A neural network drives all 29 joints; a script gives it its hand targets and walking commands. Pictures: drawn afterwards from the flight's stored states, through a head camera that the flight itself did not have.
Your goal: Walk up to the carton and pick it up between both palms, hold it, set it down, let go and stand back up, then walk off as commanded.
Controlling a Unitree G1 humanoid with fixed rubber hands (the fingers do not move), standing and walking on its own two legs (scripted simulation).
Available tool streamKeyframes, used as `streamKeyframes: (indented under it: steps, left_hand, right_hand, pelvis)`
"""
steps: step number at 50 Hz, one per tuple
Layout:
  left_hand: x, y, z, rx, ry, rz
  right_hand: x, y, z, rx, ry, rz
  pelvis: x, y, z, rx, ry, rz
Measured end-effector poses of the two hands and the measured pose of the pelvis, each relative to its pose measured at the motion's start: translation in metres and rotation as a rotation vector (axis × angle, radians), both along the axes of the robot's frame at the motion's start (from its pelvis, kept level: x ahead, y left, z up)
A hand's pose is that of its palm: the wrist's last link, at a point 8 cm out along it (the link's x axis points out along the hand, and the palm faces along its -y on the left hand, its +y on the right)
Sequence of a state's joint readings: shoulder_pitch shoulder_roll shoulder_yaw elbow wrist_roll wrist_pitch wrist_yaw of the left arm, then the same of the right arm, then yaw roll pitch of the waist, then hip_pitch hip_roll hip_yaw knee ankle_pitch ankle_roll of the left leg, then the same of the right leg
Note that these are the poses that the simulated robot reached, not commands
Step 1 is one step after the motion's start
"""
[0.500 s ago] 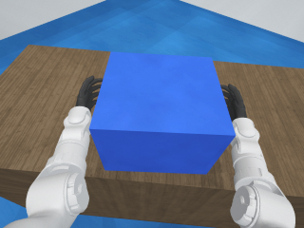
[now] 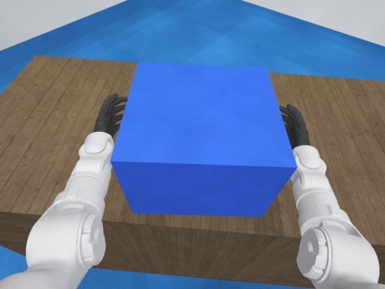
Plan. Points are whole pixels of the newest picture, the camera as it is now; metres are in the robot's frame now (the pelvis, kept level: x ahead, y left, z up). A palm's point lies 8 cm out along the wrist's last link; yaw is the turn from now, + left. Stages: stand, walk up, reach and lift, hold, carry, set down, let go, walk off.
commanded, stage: set down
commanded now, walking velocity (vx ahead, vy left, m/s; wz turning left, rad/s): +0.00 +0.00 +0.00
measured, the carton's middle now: (200, 140) +0.45 -0.03 +0.02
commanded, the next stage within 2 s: none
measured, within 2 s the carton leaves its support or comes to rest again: neither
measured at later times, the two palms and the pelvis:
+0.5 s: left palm (92, 137) +0.43 +0.21 +0.07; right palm (318, 136) +0.42 -0.29 +0.07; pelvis -0.02 -0.03 -0.03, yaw +1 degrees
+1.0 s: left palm (76, 120) +0.41 +0.21 +0.15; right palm (341, 122) +0.40 -0.30 +0.14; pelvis -0.06 -0.06 -0.04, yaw +3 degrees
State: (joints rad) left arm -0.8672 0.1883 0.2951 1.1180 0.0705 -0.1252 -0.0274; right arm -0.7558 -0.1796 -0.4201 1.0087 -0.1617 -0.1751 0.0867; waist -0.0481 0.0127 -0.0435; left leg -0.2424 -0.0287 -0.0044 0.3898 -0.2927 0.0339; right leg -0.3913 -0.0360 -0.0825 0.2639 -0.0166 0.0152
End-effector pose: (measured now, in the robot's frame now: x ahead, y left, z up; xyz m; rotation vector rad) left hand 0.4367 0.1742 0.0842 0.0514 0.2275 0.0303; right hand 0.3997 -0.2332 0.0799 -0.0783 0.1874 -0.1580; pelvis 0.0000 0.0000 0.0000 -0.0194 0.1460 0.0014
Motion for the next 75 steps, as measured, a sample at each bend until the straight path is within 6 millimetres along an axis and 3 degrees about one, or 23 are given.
streamKeyframes:
  steps: [5,9,14,22,30,34,38,46,57,63,69,75]
  left_hand:
    - [0.006,-0.001,-0.005,0.049,0.048,0.011]
    - [0.010,0.002,-0.008,0.052,0.056,0.047]
    - [0.007,0.009,-0.013,0.059,0.058,0.073]
    - [-0.002,0.029,-0.020,0.061,0.039,0.127]
    - [-0.011,0.030,-0.017,0.066,0.006,0.118]
    - [-0.018,0.026,-0.007,0.070,-0.012,0.117]
    - [-0.021,0.026,0.016,0.070,-0.046,0.137]
    - [-0.027,0.030,0.056,0.042,-0.061,0.176]
    - [-0.033,0.042,0.068,-0.024,-0.034,0.199]
    - [-0.032,0.053,0.087,-0.018,-0.048,0.204]
    - [-0.027,0.056,0.109,0.002,-0.045,0.177]
    - [-0.018,0.051,0.115,-0.009,-0.030,0.144]
  right_hand:
    - [0.006,-0.002,-0.020,0.033,0.090,0.006]
    - [0.015,-0.005,-0.025,0.042,0.089,0.008]
    - [0.024,-0.017,-0.023,0.017,0.066,-0.009]
    - [0.022,-0.054,-0.014,-0.015,0.048,-0.062]
    - [0.015,-0.060,-0.007,-0.023,0.047,-0.024]
    - [0.009,-0.059,-0.005,0.006,0.035,-0.016]
    - [0.003,-0.062,0.005,0.034,0.015,-0.016]
    - [-0.001,-0.069,0.038,0.032,-0.006,-0.014]
    - [0.007,-0.053,0.076,0.027,-0.003,0.004]
    - [0.013,-0.044,0.090,0.040,-0.020,0.005]
    - [0.015,-0.051,0.102,0.051,-0.020,-0.021]
    - [0.012,-0.061,0.110,0.046,-0.019,-0.041]
  pelvis:
    - [0.001,-0.001,-0.004,0.001,0.066,-0.006]
    - [0.003,-0.003,-0.011,0.003,0.130,-0.012]
    - [0.002,-0.008,-0.017,0.006,0.166,-0.010]
    - [-0.012,-0.024,-0.027,0.009,0.195,0.003]
    - [-0.032,-0.038,-0.036,0.018,0.219,0.021]
    - [-0.041,-0.042,-0.039,0.022,0.226,0.034]
    - [-0.048,-0.046,-0.042,0.031,0.220,0.036]
    - [-0.056,-0.053,-0.043,0.042,0.173,0.037]
    - [-0.052,-0.064,-0.033,0.037,0.099,0.067]
    - [-0.044,-0.063,-0.026,0.032,0.083,0.079]
    - [-0.037,-0.057,-0.017,0.030,0.040,0.078]
    - [-0.033,-0.051,-0.011,0.030,0.007,0.064]
